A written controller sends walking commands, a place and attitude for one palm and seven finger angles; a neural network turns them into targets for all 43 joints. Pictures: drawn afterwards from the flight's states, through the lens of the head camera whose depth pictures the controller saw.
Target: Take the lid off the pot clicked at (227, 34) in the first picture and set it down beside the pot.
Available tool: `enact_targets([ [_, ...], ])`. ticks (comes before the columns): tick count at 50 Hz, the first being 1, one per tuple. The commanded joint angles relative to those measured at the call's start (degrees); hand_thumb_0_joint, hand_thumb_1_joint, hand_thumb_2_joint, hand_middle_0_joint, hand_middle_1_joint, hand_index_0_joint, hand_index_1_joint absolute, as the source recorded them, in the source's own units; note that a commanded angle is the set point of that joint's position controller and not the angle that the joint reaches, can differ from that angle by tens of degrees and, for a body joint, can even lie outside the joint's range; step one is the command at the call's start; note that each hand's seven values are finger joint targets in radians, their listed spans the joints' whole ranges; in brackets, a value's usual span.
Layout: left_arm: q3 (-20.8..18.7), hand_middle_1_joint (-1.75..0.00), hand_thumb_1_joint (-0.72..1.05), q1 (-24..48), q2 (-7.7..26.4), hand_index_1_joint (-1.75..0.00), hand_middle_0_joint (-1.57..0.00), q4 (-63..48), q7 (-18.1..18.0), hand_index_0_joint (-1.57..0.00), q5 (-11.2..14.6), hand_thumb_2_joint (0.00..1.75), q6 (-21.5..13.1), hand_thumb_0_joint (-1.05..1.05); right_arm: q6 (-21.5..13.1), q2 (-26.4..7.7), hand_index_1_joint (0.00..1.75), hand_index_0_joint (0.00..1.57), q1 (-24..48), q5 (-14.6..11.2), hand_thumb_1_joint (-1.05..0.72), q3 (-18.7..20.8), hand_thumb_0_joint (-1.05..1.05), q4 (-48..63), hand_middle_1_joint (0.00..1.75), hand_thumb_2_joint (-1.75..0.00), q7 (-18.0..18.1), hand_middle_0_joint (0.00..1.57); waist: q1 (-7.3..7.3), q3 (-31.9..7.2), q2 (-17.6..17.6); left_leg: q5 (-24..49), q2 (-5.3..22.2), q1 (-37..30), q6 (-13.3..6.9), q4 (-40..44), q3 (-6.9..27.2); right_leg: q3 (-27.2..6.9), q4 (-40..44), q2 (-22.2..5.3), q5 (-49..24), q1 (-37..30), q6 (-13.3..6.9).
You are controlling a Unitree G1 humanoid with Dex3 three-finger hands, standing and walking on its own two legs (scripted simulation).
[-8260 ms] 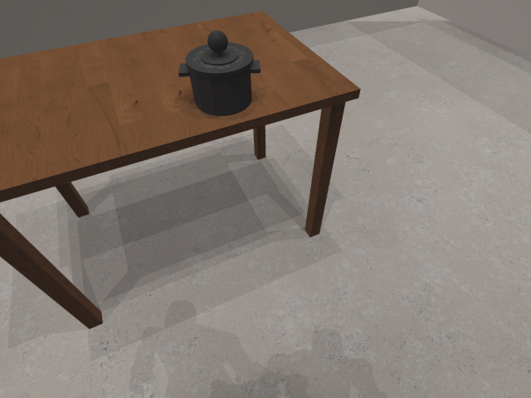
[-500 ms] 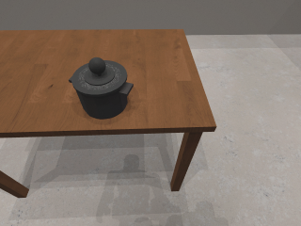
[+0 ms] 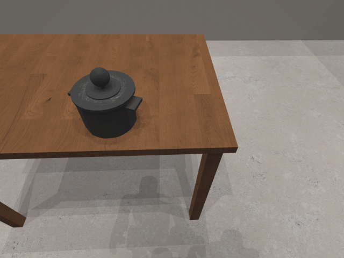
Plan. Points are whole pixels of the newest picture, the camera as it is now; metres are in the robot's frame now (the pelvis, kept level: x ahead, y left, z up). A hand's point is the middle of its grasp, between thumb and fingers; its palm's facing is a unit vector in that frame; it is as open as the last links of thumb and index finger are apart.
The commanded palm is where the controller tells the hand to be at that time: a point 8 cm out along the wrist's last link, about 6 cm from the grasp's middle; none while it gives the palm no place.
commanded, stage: look again from close up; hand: left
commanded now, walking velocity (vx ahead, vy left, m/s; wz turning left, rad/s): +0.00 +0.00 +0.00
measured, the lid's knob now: (100, 77) +0.51 +0.22 +0.15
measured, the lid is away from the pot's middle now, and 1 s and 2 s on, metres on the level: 0.00 0.00 0.00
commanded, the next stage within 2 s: shuffle to correct the standing spot in 0.32 s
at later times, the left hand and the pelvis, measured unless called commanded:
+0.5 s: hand out of the picture +0.01 +0.17 -0.18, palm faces +0.05 -0.98 -0.19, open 7.3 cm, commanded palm none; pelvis +0.00 -0.01 +0.00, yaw +0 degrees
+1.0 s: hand out of the picture +0.15 +0.20 -0.16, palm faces +0.13 -0.97 -0.22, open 7.4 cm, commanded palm none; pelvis +0.06 +0.00 -0.01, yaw +7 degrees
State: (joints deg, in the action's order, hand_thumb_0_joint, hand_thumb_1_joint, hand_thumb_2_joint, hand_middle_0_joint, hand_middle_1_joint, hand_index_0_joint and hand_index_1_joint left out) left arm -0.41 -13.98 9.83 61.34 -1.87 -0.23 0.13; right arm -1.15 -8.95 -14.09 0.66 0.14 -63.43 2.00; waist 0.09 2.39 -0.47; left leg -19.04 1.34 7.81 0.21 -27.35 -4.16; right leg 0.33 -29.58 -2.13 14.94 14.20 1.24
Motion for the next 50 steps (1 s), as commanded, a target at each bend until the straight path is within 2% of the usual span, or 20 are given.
enact_targets([
  [1, -0.79, -0.30, 0.90, -3.02, 6.23, -0.30, -0.20, -2.05, -0.33, -0.20, -0.28, 0.90, -1.06, 0.00, -0.65, -5.24, 0.30, 0.20, -3.39, -0.21, -0.90, 1.20, 0.00, 1.49, 0.30, -0.90, 0.06, 0.20, 0.05, -0.82, 0.44, 12.59, 4.52, 1.87, -1.15, 4.66, 4.12, -4.09, 4.58, -4.11, -14.25, -1.94, -2.83],
  [20, -0.92, -0.30, 0.90, -4.30, 5.18, -0.30, -0.20, -1.51, -0.30, -0.20, -0.23, 0.90, -1.17, 0.00, -0.88, -4.44, 0.30, 0.20, -4.70, -0.32, -0.90, 1.06, 0.00, 0.38, 0.30, -0.90, 0.22, 0.20, 0.25, -0.41, 0.50, 12.96, 4.82, 2.05, -1.15, 5.32, 4.47, -3.63, 5.11, -3.61, -13.29, -2.06, -2.92],
  [22, -1.05, -0.30, 0.90, -4.25, 5.42, -0.30, -0.20, -1.54, -0.20, -0.20, -0.29, 0.90, -0.96, 0.00, -0.70, -4.46, 0.30, 0.20, -5.11, -0.29, -0.90, 1.03, 0.00, 0.17, 0.30, -0.90, 0.17, 0.20, 0.43, 0.33, 0.60, 9.36, 4.77, 2.86, -1.39, 5.93, 4.58, -3.13, 5.27, -3.31, -8.83, -2.19, -2.95],
  [24, -1.56, -0.30, 0.90, -4.45, 6.17, -0.30, -0.20, -2.24, -0.08, -0.20, -0.66, 0.90, -0.69, 0.00, -0.13, -5.14, 0.30, 0.20, -5.26, -0.04, -0.90, 1.27, 0.00, 0.74, 0.30, -0.90, -0.22, 0.20, 0.73, 2.18, 0.29, 1.27, 3.54, 5.94, -1.73, 4.53, 4.33, -3.54, 5.39, -3.62, 1.84, -0.73, -3.39],
  [28, -3.17, -0.30, 0.90, -5.98, 8.71, -0.30, -0.20, -3.72, 0.21, -0.20, -0.78, 0.90, -0.27, 0.00, 0.80, -4.74, 0.30, 0.20, -5.44, 0.36, -0.90, 1.60, 0.00, 3.20, 0.30, -0.90, -0.85, 0.20, 1.39, 4.37, -4.60, -6.85, -0.30, 12.71, -1.57, -2.08, 2.31, -8.80, 9.28, -7.76, 17.49, 0.42, -6.03],
  [31, -4.52, -0.30, 0.90, -7.93, 10.09, -0.30, -0.20, -4.73, -0.18, -0.20, -0.99, 0.90, -0.64, 0.00, 0.53, -3.60, 0.30, 0.20, -5.49, 0.32, -0.90, 1.77, 0.00, 4.76, 0.30, -0.90, -1.09, 0.20, 1.62, 2.57, -10.83, -4.99, -1.14, 13.29, -1.11, -7.50, 0.60, -14.31, 11.42, -13.60, 15.89, -0.13, -8.92],
  [33, -4.67, -0.30, 0.90, -5.91, 9.49, -0.30, -0.20, -5.93, -0.12, -0.20, -1.03, 0.90, -0.62, 0.00, 0.05, -3.26, 0.30, 0.20, -7.61, 0.28, -0.90, 1.76, 0.00, 4.67, 0.30, -0.90, -1.13, 0.20, -0.11, 2.39, -6.81, -3.27, -1.00, 7.28, -1.50, -1.66, 1.33, -9.80, 6.23, -11.60, 11.04, 4.08, -7.92],
  [34, -4.34, -0.30, 0.90, -3.98, 7.95, -0.30, -0.20, -6.72, 0.04, -0.20, -1.06, 0.90, -0.55, 0.00, -0.38, -3.60, 0.30, 0.20, -10.51, 0.33, -0.90, 1.74, 0.00, 3.63, 0.30, -0.90, -1.15, 0.20, -1.45, 2.27, -1.82, 0.35, 0.41, 3.28, -2.31, 2.94, 3.74, -4.40, 0.15, -7.55, 8.24, 6.27, -6.22],
  [35, -3.78, -0.30, 0.90, -2.27, 5.35, -0.30, -0.20, -8.01, 0.36, -0.20, -1.01, 0.90, -0.36, 0.00, -0.86, -6.65, 0.30, 0.20, -13.98, 0.75, -0.90, 2.24, 0.00, 2.47, 0.30, -0.90, -0.97, 0.20, -2.76, 2.05, 11.21, 6.96, 7.30, -1.50, -5.40, 6.97, 13.15, 3.85, -11.66, -1.30, 8.48, 11.85, -3.49],
  [36, -2.97, -0.30, 0.90, 1.16, 3.41, -0.30, -0.20, -9.71, 0.31, -0.20, -1.27, 0.90, -0.73, 0.00, -1.03, -8.16, 0.30, 0.20, -17.72, 1.05, -0.90, 2.66, 0.00, 1.68, 0.30, -0.90, -0.47, 0.20, -4.31, 4.25, 19.41, 19.55, 13.49, -6.84, -10.30, 10.44, 23.17, 6.80, -22.41, 1.98, 17.79, 22.26, -2.22],
  [37, -2.82, -0.30, 0.90, 3.53, 3.91, -0.30, -0.20, -10.73, -0.07, -0.20, -1.33, 0.90, -1.11, 0.00, -1.05, -7.50, 0.30, 0.20, -20.52, 1.12, -0.90, 2.21, 0.00, 1.08, 0.30, -0.90, -0.04, 0.20, -5.19, 4.79, 15.36, 30.28, 16.43, -10.54, -14.41, 9.40, 27.16, 3.10, -30.28, 1.15, 20.81, 27.66, -3.09],
  [38, -2.96, -0.30, 0.90, 5.07, 3.36, -0.30, -0.20, -11.03, 0.05, -0.20, -1.00, 0.90, -1.61, 0.00, -1.20, -7.53, 0.30, 0.20, -19.57, 1.20, -0.90, 2.12, 0.00, 1.54, 0.30, -0.90, 0.13, 0.20, -4.48, 4.74, 10.46, 39.35, 16.77, -10.86, -15.86, 7.01, 26.02, 1.58, -34.50, -0.62, 19.81, 29.36, -3.46],
  [39, -2.95, -0.30, 0.90, 5.78, 3.30, -0.30, -0.20, -11.07, 0.39, -0.20, -0.71, 0.90, -1.83, 0.00, -1.49, -7.44, 0.30, 0.20, -17.61, 1.33, -0.90, 1.83, 0.00, 2.32, 0.30, -0.90, 0.15, 0.20, -3.52, 4.04, 8.39, 43.21, 15.72, -9.93, -15.31, 6.36, 23.26, 1.15, -35.56, -1.59, 18.20, 28.44, -3.40],
  [41, -2.83, -0.30, 0.90, 5.59, 2.97, -0.30, -0.20, -11.11, 1.19, -0.20, -0.38, 0.90, -1.48, 0.00, -1.88, -7.60, 0.30, 0.20, -14.59, 1.26, -0.90, 1.59, 0.00, 3.26, 0.30, -0.90, 0.34, 0.20, -2.04, 3.14, 8.53, 39.23, 12.76, -7.83, -13.59, 7.71, 18.14, 2.56, -32.92, -1.71, 15.07, 24.87, -2.94],
  [43, -2.38, -0.30, 0.90, 6.04, 2.02, -0.30, -0.20, -11.59, 1.58, -0.20, -0.29, 0.90, -1.12, 0.00, -2.03, -7.33, 0.30, 0.20, -12.80, 1.25, -0.90, 1.41, 0.00, 3.75, 0.30, -0.90, 0.48, 0.20, -1.48, 3.42, 7.70, 38.98, 11.02, -3.50, -11.83, 8.48, 14.48, 3.44, -25.42, -1.09, 12.60, 18.92, -2.75],
  [45, -2.08, -0.30, 0.90, 4.85, 1.35, -0.30, -0.20, -11.36, 1.29, -0.20, -0.13, 0.90, -1.03, 0.00, -1.78, -7.37, 0.30, 0.20, -11.80, 1.11, -0.90, 1.33, 0.00, 3.71, 0.30, -0.90, 0.75, 0.20, -0.91, 1.88, 7.52, 44.30, 9.97, -2.63, -9.72, 6.42, 12.34, 4.04, -16.34, 0.45, 8.13, 12.13, -2.67],
  [47, -2.36, -0.30, 0.90, 0.47, 2.14, -0.30, -0.20, -10.00, 0.81, -0.20, 0.02, 0.90, -1.45, 0.00, -1.50, -6.87, 0.30, 0.20, -10.53, 0.55, -0.90, 1.30, 0.00, 3.60, 0.30, -0.90, 1.04, 0.20, 1.37, -0.61, 5.54, 44.79, 8.88, -1.03, -6.62, 1.96, 10.95, 2.84, -4.64, 0.64, -2.00, 2.22, -2.48],
  [48, -2.65, -0.30, 0.90, -3.57, 3.44, -0.30, -0.20, -8.58, 0.51, -0.20, 0.05, 0.90, -1.80, 0.00, -1.45, -7.01, 0.30, 0.20, -10.11, 0.04, -0.90, 1.48, 0.00, 3.66, 0.30, -0.90, 1.03, 0.20, 3.20, -3.02, 2.81, 40.90, 7.12, 0.51, -4.69, -1.80, 10.33, 2.05, 1.87, 0.00, -10.92, -5.32, -2.39],
  [49, -3.33, -0.30, 0.90, -7.16, 6.94, -0.30, -0.20, -7.25, -0.11, -0.20, -0.24, 0.90, -2.36, 0.00, -1.46, -5.99, 0.30, 0.20, -11.32, -0.59, -0.90, 1.82, 0.00, 3.65, 0.30, -0.90, 0.84, 0.20, 3.82, -6.71, -4.11, 27.53, 3.17, 6.89, -2.31, -8.33, 8.64, -6.69, 0.57, -6.42, -31.12, -15.08, -5.34],
  [50, -3.70, -0.30, 0.90, -8.47, 10.17, -0.30, -0.20, -6.21, -0.41, -0.20, -0.29, 0.90, -2.54, 0.00, -1.03, -4.74, 0.30, 0.20, -13.67, -1.17, -0.90, 2.29, 0.00, 3.91, 0.30, -0.90, 0.68, 0.20, 2.39, -9.66, -10.06, 1.60, -2.86, 12.55, -0.08, -14.35, 5.06, -16.77, 0.61, -17.28, -48.93, -19.40, -11.46],
])
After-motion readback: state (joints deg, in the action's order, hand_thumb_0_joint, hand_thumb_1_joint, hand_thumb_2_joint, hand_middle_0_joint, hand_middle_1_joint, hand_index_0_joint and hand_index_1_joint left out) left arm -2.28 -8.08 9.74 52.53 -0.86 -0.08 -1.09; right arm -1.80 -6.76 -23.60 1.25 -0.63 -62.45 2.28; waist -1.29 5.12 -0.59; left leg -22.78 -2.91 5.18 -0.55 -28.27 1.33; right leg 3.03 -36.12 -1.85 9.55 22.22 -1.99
